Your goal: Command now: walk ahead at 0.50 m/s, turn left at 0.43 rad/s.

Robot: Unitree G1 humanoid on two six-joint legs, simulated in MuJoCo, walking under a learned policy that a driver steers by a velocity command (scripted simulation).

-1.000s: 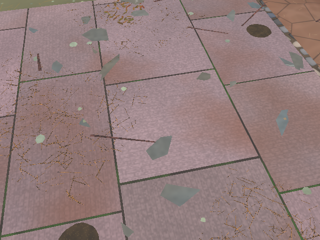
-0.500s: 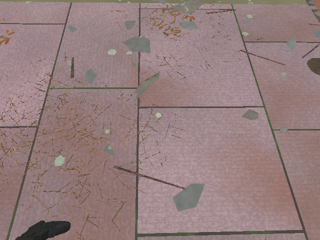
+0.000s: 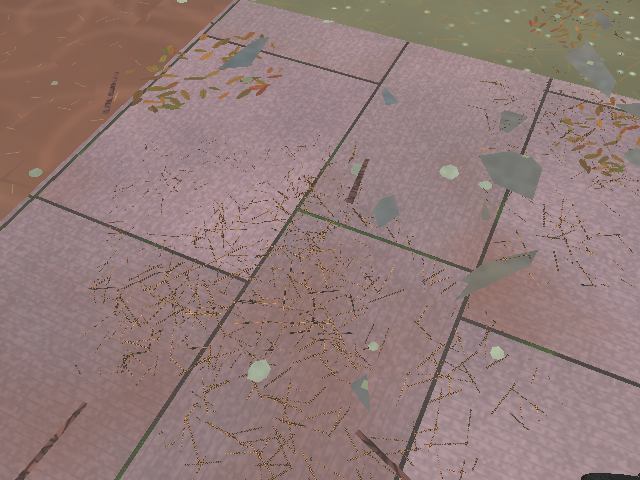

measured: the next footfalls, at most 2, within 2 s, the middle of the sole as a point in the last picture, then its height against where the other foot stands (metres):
left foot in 0.14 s outside the picture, level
right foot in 0.62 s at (408, 461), level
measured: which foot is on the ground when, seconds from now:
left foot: up 0.00-0.12, down 0.14-0.62, up 0.64-0.92, down 0.94-1.00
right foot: down 0.00-0.14, up 0.16-0.60, down 0.62-1.00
